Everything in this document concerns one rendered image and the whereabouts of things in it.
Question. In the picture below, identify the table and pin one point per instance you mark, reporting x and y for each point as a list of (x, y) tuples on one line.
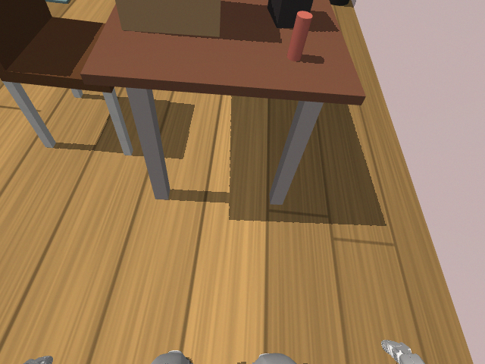
[(248, 59)]

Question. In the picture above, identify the right robot hand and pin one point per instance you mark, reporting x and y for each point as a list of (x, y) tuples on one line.
[(401, 352)]

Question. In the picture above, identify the chair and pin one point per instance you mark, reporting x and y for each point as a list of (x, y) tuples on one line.
[(38, 49)]

